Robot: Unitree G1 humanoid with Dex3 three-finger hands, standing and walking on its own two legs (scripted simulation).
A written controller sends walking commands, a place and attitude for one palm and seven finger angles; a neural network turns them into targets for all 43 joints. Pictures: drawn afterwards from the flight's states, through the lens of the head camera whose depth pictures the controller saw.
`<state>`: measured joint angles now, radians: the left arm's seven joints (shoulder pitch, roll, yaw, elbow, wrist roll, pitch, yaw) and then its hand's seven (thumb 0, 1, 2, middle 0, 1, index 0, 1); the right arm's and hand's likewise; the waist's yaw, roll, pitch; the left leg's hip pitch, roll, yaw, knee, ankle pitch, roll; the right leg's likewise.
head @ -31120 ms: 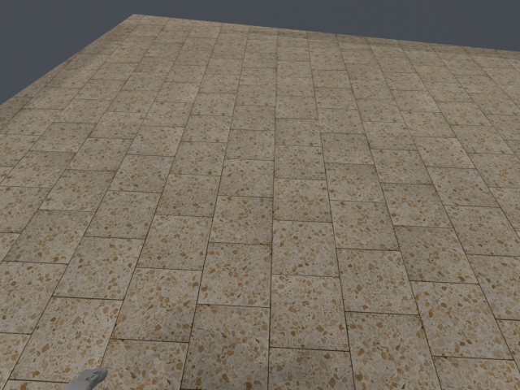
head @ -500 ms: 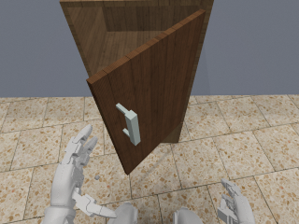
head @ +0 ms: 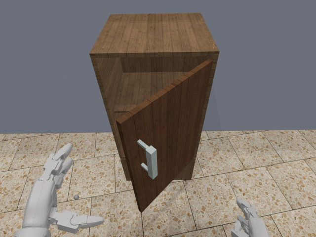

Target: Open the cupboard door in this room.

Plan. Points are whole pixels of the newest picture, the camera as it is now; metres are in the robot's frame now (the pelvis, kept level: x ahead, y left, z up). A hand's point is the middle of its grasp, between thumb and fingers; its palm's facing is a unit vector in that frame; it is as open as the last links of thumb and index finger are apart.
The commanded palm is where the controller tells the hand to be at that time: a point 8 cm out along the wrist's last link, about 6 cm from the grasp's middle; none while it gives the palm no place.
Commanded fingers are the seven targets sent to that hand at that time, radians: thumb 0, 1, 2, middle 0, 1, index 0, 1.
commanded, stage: draw the hand back to the body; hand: left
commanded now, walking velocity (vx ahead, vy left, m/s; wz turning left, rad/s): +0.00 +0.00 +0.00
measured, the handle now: (147, 159) +0.34 +0.06 -0.01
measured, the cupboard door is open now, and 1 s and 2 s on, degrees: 46 46 46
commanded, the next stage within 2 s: step back with the hand held close in 0.90 s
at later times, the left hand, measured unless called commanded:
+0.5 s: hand (20, 160) +0.21 +0.26 +0.19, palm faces +0.43 -0.81 -0.40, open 9.4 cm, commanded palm +0.16 +0.30 +0.21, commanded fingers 0.00 0.90 0.90 -0.20 -0.30 -0.20 -0.30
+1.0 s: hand (23, 158) +0.20 +0.25 +0.20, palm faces +0.45 -0.80 -0.39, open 7.5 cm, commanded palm +0.16 +0.29 +0.22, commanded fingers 0.00 0.90 0.90 -0.20 -0.30 -0.20 -0.30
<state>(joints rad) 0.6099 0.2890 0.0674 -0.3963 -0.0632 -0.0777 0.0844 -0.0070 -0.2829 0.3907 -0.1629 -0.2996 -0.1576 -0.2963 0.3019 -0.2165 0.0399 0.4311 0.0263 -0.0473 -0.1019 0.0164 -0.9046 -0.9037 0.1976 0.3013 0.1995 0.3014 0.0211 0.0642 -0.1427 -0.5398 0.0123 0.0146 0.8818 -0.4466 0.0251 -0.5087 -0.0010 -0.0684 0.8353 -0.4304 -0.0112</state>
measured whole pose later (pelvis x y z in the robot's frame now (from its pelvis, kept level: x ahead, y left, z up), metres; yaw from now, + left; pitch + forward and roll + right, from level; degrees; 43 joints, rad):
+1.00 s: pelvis +0.01 -0.01 +0.05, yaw -1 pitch -5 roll -1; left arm 0.46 0.34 0.34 -0.39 -0.07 -0.08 0.11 0.02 0.89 0.90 -0.21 -0.30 -0.21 -0.30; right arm 0.20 -0.22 0.02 0.64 0.00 -0.11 -0.08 0.02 -0.90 -0.90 0.20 0.30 0.20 0.30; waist 0.07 0.06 0.02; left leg -0.08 0.02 0.04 0.42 -0.25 0.01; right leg -0.06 0.02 -0.04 0.38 -0.23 -0.02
